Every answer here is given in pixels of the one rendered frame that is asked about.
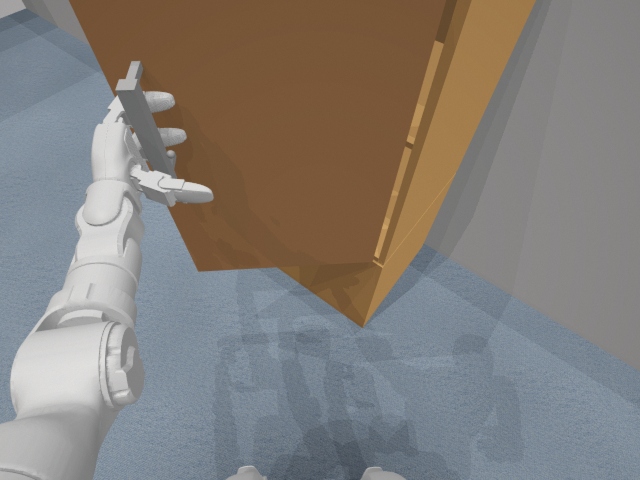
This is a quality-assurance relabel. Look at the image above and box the robot right shin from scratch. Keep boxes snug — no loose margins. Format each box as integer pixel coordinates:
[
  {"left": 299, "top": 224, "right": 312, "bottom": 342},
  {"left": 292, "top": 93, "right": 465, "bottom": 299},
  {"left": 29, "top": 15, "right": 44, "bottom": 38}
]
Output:
[{"left": 362, "top": 467, "right": 383, "bottom": 478}]

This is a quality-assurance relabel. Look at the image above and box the handle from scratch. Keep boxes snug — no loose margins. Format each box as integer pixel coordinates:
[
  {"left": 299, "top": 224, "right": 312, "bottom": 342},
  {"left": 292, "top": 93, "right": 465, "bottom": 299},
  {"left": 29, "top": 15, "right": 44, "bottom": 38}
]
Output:
[{"left": 115, "top": 61, "right": 177, "bottom": 179}]

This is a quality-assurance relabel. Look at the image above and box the robot left hand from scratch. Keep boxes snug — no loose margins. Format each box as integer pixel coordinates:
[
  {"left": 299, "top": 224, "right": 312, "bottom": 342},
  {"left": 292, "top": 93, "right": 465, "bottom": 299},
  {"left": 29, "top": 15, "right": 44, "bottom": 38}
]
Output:
[{"left": 91, "top": 91, "right": 214, "bottom": 207}]

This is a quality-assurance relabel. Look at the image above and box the robot left shin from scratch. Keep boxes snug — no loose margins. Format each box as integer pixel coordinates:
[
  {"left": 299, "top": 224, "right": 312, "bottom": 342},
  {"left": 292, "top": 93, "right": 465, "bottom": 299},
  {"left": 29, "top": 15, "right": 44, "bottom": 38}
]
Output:
[{"left": 237, "top": 466, "right": 260, "bottom": 474}]

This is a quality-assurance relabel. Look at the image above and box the cupboard door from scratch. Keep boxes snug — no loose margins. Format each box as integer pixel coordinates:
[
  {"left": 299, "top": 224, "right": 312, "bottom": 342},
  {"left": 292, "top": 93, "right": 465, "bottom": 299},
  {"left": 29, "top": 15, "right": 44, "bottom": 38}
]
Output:
[{"left": 69, "top": 0, "right": 446, "bottom": 272}]

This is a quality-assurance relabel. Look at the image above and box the left robot upper arm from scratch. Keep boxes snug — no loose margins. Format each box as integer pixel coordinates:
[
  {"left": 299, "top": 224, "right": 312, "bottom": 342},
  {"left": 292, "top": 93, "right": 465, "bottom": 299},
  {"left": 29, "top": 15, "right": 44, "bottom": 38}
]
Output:
[{"left": 0, "top": 321, "right": 145, "bottom": 480}]

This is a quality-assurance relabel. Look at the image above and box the robot shin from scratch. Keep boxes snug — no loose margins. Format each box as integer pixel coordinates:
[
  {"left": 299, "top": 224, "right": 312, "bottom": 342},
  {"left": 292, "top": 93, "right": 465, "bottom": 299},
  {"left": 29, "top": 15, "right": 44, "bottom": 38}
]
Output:
[
  {"left": 237, "top": 466, "right": 260, "bottom": 474},
  {"left": 362, "top": 467, "right": 383, "bottom": 478}
]

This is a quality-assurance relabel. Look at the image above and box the left robot forearm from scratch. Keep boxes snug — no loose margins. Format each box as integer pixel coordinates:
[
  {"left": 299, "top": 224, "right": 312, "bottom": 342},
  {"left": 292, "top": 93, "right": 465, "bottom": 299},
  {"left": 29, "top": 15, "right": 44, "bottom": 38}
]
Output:
[{"left": 10, "top": 180, "right": 145, "bottom": 414}]

